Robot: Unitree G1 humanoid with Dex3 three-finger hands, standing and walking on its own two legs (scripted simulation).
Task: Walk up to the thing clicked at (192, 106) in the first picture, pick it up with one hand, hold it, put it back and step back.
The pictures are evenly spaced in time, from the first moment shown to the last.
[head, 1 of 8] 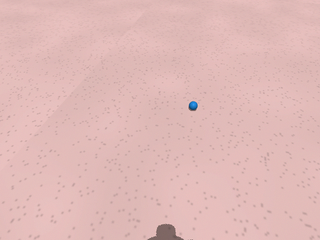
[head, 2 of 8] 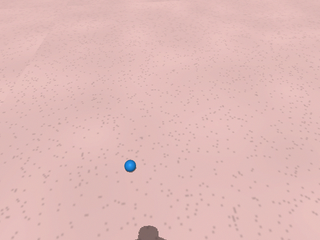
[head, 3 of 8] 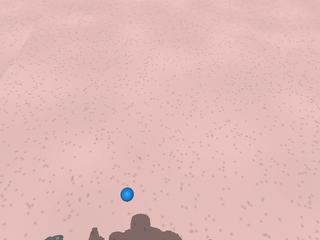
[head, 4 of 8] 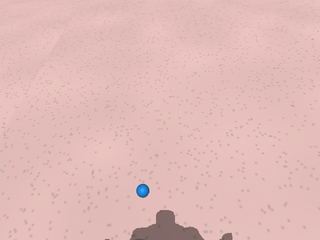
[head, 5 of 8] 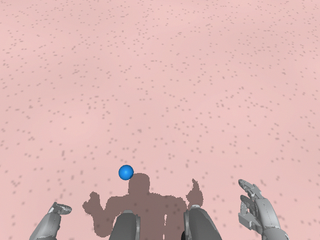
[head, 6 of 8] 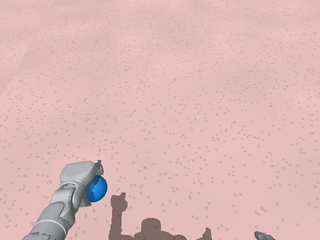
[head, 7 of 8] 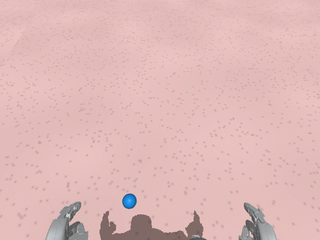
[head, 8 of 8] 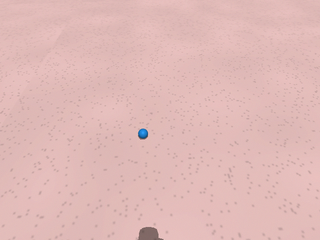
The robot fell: no
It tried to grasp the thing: yes
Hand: left
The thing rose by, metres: 0.66
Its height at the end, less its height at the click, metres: +0.00
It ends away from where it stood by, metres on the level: 0.01
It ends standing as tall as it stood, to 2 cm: yes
